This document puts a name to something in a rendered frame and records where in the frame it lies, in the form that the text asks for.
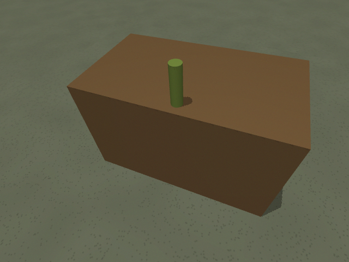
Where can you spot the can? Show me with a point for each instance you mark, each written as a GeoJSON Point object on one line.
{"type": "Point", "coordinates": [175, 68]}

